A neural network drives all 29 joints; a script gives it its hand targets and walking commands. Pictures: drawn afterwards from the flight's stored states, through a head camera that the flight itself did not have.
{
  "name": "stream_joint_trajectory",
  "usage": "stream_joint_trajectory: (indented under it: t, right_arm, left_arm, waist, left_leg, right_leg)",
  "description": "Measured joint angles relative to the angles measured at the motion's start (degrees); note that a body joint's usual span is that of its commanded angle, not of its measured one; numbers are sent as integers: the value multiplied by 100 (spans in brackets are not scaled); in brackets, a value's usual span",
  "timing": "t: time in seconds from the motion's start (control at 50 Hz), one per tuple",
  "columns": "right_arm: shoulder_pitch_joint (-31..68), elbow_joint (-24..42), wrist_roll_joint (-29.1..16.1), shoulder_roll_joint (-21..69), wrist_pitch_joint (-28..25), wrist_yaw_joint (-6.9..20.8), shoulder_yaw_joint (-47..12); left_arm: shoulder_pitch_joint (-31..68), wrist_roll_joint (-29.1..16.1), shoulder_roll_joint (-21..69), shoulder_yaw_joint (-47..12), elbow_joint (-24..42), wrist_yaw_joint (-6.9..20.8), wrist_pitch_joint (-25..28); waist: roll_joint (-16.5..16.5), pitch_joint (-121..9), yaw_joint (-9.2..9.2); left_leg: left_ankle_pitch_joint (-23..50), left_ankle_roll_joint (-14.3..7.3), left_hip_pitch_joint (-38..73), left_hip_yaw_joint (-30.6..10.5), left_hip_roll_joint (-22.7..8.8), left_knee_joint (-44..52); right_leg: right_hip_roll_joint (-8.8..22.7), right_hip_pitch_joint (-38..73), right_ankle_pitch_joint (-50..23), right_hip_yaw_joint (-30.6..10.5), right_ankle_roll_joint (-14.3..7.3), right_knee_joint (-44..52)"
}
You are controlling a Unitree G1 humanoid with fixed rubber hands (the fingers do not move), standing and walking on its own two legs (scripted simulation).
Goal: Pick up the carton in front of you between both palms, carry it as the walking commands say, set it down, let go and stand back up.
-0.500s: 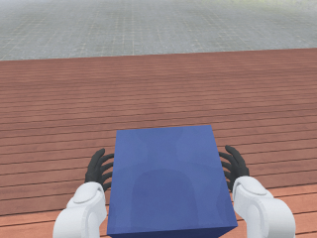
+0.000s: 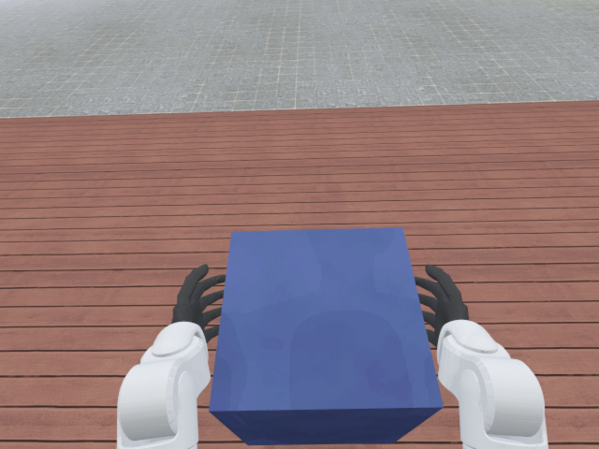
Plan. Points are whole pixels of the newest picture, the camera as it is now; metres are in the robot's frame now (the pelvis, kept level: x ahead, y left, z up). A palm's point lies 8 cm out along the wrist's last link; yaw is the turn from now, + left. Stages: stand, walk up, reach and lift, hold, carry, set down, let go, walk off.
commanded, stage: carry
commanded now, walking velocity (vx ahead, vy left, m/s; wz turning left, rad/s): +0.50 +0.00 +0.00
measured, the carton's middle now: (318, 345) +0.27 +0.00 +0.02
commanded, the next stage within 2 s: none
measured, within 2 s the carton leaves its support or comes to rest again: neither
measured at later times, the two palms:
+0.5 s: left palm (225, 138) +0.70 +0.18 +0.08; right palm (373, 137) +0.68 -0.12 +0.08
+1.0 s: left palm (240, 91) +1.00 +0.19 +0.03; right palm (350, 89) +1.01 -0.11 +0.03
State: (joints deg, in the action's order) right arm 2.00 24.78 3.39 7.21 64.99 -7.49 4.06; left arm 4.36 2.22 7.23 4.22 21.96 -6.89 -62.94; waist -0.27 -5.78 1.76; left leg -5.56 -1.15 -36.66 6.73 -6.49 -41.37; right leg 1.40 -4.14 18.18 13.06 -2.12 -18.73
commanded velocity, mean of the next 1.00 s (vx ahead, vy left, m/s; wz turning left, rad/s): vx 0.50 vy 0.00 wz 0.00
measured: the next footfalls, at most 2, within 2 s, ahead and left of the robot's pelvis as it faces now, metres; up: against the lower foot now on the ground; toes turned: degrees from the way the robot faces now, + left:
left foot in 0.14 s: +0.29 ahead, +0.11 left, -0.01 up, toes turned +5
right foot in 0.62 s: +0.59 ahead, -0.03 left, -0.05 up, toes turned -4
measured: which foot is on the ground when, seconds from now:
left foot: up 0.00-0.12, down 0.14-0.64, up 0.66-1.00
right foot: down 0.00-0.16, up 0.18-0.60, down 0.62-1.00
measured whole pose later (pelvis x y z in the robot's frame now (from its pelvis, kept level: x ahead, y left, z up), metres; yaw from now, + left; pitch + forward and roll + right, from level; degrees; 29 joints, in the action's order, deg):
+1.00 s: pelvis +0.68 +0.02 -0.06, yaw +0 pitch +6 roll +1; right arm 20.6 11.5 3.3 8.2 57.9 -8.9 13.7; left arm 24.1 -0.7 6.5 11.7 6.2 -8.7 -55.9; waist -0.1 -0.8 4.8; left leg 0.1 -3.3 -36.5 3.0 -1.0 -36.4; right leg -3.7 -9.7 18.7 5.9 -6.3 -30.0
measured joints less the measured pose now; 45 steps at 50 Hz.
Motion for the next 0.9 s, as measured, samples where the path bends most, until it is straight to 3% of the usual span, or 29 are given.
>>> stream_joint_trajectory:
  t: [0.12, 0.16, 0.22, 0.28, 0.38, 0.46, 0.56, 0.62, 0.64, 0.68, 0.74, 0.9]
  right_arm:
    - [1183, -930, -203, -134, -133, -161, 438]
    - [1750, -1503, -220, -154, -285, -239, 545]
    - [2364, -2123, -297, -139, -407, -298, 705]
    - [2600, -2342, -326, -131, -526, -326, 917]
    - [2939, -2439, -314, -132, -777, -212, 1184]
    - [2919, -2283, -274, -75, -857, -144, 1168]
    - [2554, -1826, -266, 42, -757, -133, 966]
    - [2276, -1558, -255, 30, -601, -123, 886]
    - [2224, -1512, -266, -29, -547, -110, 857]
    - [2197, -1567, -321, -167, -486, -98, 819]
    - [1960, -1553, -271, -69, -373, -115, 824]
    - [1887, -1460, -28, 217, -622, -108, 982]
  left_arm:
    - [1148, -63, -67, 371, -813, -188, 55]
    - [1584, -93, -248, 511, -1176, -275, 113]
    - [2115, -196, -416, 783, -1727, -366, 225]
    - [2540, -151, -285, 1076, -2070, -357, 312]
    - [2877, -1, -132, 1262, -2124, -253, 550]
    - [2736, 34, -80, 1251, -1854, -190, 637]
    - [2218, -5, -3, 1164, -1228, -113, 525]
    - [1985, 39, 66, 1035, -1062, -95, 428]
    - [1936, 66, 108, 997, -1070, -95, 429]
    - [1906, 105, 129, 911, -1173, -129, 444]
    - [1721, 0, 85, 843, -1253, -169, 322]
    - [1766, -269, -45, 851, -1445, -180, 583]
  waist:
    - [64, 67, -27]
    - [243, 203, -191]
    - [163, 519, -390]
    - [136, 748, -425]
    - [47, 916, -418]
    - [21, 863, -443]
    - [104, 667, -508]
    - [181, 501, -460]
    - [123, 434, -383]
    - [-105, 466, -195]
    - [16, 528, 31]
    - [150, 658, 275]
  left_leg:
    - [86, -317, 420, 259, 313, 837]
    - [-31, -465, 486, 339, 496, 527]
    - [320, -644, 526, 269, 517, 220]
    - [44, -581, 863, 228, 580, 486]
    - [-235, -562, 1437, 188, 644, 996]
    - [-616, -506, 1943, 121, 707, 1190]
    - [-1410, -379, 2715, 66, 864, 1109]
    - [-2110, -296, 3014, 149, 925, 230]
    - [-2147, -277, 2926, 179, 858, -388]
    - [-2410, -210, 2323, -248, 830, -2071]
    - [-2253, -218, 1373, -534, 870, -3268]
    - [-969, -138, -98, -617, 472, -1313]
  right_leg:
    - [52, 681, 979, -101, 316, -462]
    - [354, 302, 1210, -197, 269, -1854]
    - [87, -1046, 977, -978, 31, -4600]
    - [-11, -2123, 620, -1185, -150, -5374]
    - [92, -3237, 201, -1165, -136, -4482]
    - [97, -3549, -672, -1112, -132, -3340]
    - [-84, -3085, -2173, -834, -152, -1285]
    - [-202, -2366, -2922, -569, -233, -450]
    - [-245, -2232, -2492, -542, -387, -620]
    - [-413, -2356, -1599, -479, -576, -1383]
    - [-442, -2165, -1186, -509, -557, -1614]
    - [-440, -1241, -562, -621, -547, -1168]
